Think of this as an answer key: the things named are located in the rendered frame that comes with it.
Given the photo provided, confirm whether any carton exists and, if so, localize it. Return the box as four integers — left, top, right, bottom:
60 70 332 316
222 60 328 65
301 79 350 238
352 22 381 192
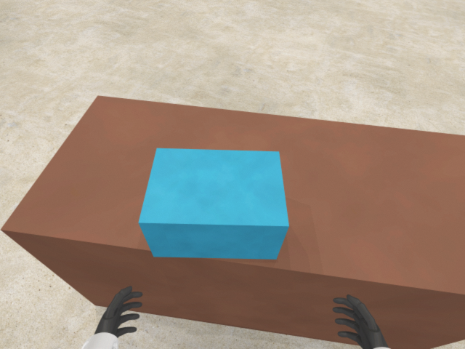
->
138 148 289 260

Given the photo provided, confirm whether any robot left hand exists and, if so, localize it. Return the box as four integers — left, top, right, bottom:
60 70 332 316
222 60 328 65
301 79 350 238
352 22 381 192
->
94 286 142 338

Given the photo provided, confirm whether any robot left forearm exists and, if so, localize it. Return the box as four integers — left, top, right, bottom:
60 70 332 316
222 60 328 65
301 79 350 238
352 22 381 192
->
82 332 118 349

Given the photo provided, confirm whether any pedestal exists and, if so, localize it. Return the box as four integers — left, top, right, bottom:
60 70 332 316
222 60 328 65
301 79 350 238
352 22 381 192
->
1 95 465 349

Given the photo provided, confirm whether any robot right hand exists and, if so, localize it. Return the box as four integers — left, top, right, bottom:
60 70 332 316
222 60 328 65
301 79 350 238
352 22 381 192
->
333 294 389 349

